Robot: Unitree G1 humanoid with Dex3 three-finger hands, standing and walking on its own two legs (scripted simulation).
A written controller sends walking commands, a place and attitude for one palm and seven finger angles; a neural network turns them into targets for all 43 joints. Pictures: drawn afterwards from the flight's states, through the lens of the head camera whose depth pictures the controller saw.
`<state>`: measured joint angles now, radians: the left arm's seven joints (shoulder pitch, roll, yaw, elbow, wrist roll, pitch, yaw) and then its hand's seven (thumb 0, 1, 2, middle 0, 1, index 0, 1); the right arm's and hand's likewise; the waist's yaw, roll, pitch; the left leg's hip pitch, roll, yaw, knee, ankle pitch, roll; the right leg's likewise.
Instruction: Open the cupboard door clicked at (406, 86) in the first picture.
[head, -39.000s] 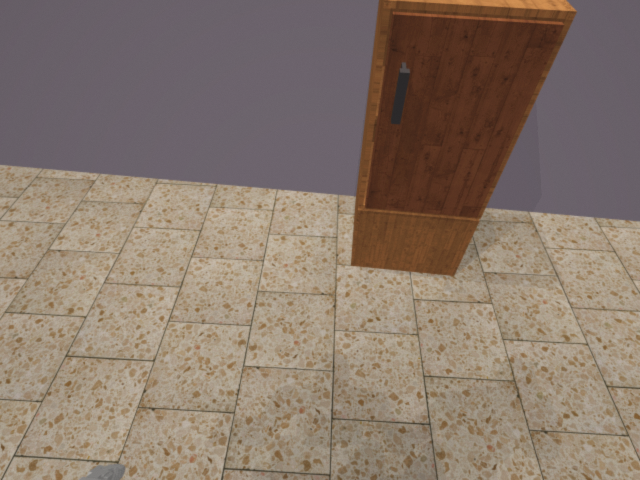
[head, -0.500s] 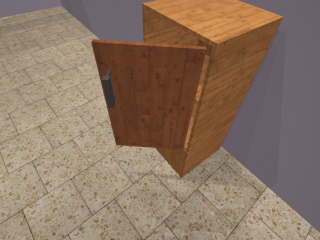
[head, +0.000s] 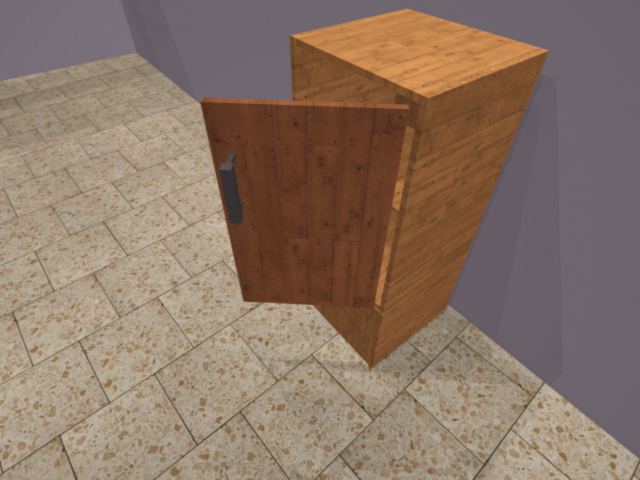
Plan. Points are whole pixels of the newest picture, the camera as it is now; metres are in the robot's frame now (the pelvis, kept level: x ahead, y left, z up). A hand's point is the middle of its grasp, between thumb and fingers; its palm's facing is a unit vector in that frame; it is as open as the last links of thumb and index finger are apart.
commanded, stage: look again from close up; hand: left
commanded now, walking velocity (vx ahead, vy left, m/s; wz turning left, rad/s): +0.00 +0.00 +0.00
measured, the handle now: (233, 188) +0.65 +0.21 +0.00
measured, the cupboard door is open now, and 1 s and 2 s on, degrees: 49 49 49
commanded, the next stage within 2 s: shuffle to correct the standing spot in 0.04 s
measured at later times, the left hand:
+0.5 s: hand out of the picture -0.03 +0.17 -0.18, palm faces +0.04 -0.99 -0.14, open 7.4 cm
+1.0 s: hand out of the picture +0.11 +0.24 -0.20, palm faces -0.01 -0.99 -0.15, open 7.4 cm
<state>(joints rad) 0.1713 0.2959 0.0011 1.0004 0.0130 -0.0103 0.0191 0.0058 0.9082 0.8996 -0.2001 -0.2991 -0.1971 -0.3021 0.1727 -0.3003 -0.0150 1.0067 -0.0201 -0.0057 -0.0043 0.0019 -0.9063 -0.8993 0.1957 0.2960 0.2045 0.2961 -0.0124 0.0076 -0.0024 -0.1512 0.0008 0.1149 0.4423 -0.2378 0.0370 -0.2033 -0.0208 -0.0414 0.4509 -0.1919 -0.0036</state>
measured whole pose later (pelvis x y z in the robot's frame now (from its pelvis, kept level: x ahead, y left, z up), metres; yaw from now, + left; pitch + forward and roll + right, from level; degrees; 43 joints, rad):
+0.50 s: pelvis +0.03 +0.01 -0.01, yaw -1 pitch -2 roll +0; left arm 0.43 0.13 0.01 1.10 0.02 0.01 0.01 0.01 0.91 0.90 -0.20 -0.30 -0.20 -0.30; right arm 0.39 -0.15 -0.01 1.12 -0.01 0.01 -0.01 0.00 -0.91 -0.90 0.20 0.30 0.20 0.30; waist 0.00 -0.01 0.02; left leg -0.18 0.00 0.13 0.54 -0.34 0.06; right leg -0.24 -0.02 -0.01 0.55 -0.29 -0.01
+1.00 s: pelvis +0.12 +0.07 -0.02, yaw -5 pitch -2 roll -1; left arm 0.34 0.16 0.05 1.09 0.02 0.03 0.04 0.01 0.91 0.90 -0.20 -0.30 -0.20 -0.30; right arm 0.19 -0.17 -0.03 1.01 -0.02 -0.03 -0.03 0.02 -0.94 -0.90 0.19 0.30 0.20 0.30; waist 0.01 -0.05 0.06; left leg -0.33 0.05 0.13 0.64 -0.27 0.05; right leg -0.27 -0.05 0.00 0.89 -0.52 0.02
